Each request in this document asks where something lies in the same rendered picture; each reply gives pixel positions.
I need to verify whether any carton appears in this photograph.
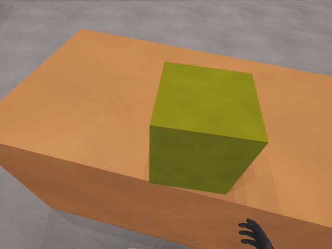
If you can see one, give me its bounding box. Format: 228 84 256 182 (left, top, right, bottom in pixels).
149 62 269 195

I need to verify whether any right robot hand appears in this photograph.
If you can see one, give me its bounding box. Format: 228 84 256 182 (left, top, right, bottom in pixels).
238 218 274 249

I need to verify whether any pedestal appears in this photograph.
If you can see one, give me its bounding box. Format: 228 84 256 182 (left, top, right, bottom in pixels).
0 29 332 249

